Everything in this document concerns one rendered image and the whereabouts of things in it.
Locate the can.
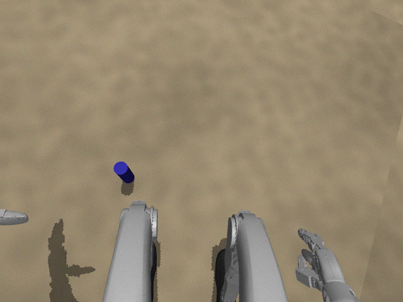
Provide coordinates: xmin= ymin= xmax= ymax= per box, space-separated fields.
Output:
xmin=114 ymin=162 xmax=135 ymax=183

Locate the left robot hand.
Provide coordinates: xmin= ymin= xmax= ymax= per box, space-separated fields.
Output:
xmin=0 ymin=209 xmax=28 ymax=225

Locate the right robot arm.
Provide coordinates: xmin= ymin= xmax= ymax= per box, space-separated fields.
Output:
xmin=322 ymin=281 xmax=361 ymax=302

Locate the right robot hand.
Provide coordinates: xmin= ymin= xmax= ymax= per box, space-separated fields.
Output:
xmin=295 ymin=228 xmax=346 ymax=292

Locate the right robot foot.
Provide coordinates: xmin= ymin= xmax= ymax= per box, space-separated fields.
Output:
xmin=215 ymin=249 xmax=236 ymax=302

